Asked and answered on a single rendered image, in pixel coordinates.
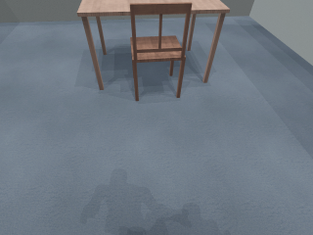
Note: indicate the table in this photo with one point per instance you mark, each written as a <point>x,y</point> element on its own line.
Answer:
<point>110,8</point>

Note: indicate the chair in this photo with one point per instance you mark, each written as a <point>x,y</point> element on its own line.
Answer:
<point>147,49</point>

